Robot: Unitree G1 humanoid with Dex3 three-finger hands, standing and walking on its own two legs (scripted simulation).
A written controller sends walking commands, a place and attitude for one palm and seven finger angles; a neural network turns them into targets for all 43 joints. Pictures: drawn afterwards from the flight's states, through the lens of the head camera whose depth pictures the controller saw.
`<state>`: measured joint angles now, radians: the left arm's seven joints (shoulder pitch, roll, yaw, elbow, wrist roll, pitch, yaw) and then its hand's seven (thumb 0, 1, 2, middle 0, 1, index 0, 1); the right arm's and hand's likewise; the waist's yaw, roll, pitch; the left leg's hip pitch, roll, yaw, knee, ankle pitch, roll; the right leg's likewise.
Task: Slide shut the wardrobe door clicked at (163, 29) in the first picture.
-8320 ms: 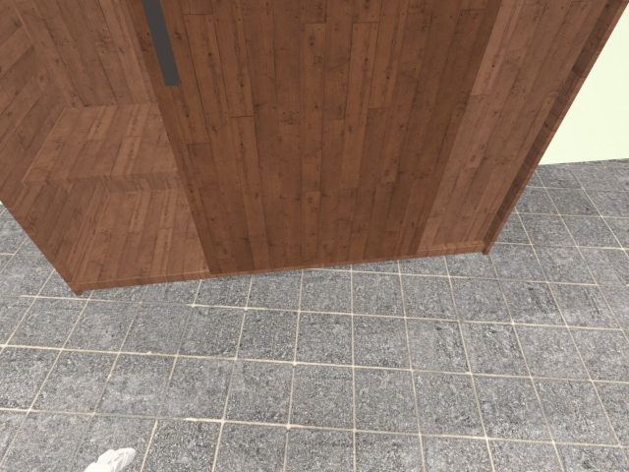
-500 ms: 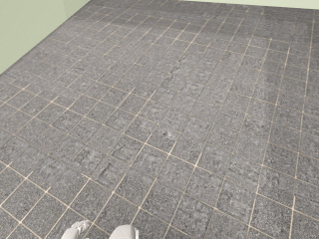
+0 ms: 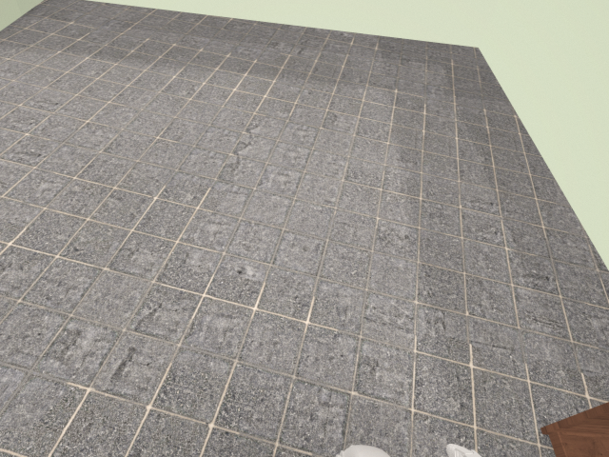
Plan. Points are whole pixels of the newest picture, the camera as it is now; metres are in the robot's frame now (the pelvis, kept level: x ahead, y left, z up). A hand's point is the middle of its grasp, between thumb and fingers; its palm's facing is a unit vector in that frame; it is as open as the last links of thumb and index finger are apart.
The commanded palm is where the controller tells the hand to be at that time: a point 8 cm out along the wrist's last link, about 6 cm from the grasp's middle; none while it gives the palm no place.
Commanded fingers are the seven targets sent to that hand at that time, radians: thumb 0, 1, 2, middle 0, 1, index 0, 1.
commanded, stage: turn to face it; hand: right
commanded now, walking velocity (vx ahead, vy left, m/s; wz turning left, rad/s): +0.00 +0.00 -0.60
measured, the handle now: out of the picture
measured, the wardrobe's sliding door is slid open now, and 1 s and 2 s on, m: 0.49 0.49 0.49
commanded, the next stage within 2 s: none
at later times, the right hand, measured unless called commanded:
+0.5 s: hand out of the picture -0.02 -0.31 -0.18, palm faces +0.34 +0.91 -0.23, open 7.4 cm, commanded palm none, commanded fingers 0.00 -0.90 -0.90 0.20 0.30 0.20 0.30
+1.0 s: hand out of the picture +0.03 -0.28 -0.14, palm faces +0.53 +0.80 -0.28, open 7.4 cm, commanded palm none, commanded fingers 0.00 -0.90 -0.90 0.20 0.30 0.20 0.30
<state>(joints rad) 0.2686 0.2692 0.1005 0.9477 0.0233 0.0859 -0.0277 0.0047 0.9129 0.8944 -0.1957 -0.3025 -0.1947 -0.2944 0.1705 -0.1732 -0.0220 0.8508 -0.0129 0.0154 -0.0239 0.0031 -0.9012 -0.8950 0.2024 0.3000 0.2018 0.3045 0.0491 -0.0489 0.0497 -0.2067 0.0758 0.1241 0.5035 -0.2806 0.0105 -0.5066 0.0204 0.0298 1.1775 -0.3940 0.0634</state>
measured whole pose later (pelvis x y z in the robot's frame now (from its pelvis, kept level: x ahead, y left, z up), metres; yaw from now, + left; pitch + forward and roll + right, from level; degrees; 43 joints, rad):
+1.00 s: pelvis +0.00 -0.03 -0.01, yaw -34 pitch +1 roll +0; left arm 0.33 0.23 0.08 0.95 0.02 0.06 -0.01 0.00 0.91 0.89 -0.20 -0.30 -0.20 -0.30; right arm 0.09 -0.22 -0.04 0.83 0.01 0.03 -0.03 0.00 -0.90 -0.90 0.20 0.30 0.20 0.30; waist 0.06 -0.04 0.03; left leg -0.25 -0.01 -0.05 0.50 -0.31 -0.04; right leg -0.33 0.16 0.27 0.51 -0.18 -0.02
